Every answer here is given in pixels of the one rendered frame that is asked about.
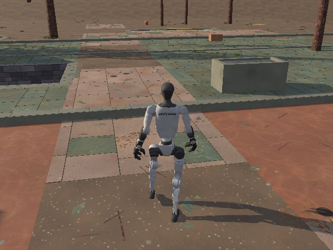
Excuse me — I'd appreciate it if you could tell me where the left robot upper arm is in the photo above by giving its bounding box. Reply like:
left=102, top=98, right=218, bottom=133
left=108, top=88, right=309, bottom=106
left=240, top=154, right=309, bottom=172
left=142, top=105, right=157, bottom=134

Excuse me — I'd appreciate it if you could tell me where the robot left forearm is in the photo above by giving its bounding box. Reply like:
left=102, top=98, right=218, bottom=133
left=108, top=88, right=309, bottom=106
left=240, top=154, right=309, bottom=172
left=135, top=126, right=147, bottom=149

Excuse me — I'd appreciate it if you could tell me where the robot torso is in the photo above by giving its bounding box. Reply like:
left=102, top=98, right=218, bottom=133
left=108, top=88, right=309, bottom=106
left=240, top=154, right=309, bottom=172
left=155, top=103, right=180, bottom=156

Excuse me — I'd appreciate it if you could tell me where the robot right shin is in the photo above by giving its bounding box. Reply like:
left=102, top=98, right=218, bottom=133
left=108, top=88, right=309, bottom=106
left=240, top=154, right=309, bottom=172
left=172, top=179, right=182, bottom=215

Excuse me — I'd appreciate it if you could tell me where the robot right forearm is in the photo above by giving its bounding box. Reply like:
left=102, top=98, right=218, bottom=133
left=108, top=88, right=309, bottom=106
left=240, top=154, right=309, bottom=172
left=187, top=126, right=196, bottom=144

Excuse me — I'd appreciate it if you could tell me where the robot left hand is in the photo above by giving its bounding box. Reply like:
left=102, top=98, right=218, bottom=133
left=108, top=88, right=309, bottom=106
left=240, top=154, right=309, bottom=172
left=133, top=147, right=145, bottom=160

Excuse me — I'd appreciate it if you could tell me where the right robot upper arm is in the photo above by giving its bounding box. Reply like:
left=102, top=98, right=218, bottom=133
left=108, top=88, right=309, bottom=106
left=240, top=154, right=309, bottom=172
left=178, top=105, right=192, bottom=134

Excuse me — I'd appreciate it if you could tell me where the robot right hand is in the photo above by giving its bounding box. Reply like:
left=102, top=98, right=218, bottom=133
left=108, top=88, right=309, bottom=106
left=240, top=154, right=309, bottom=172
left=185, top=142, right=197, bottom=152

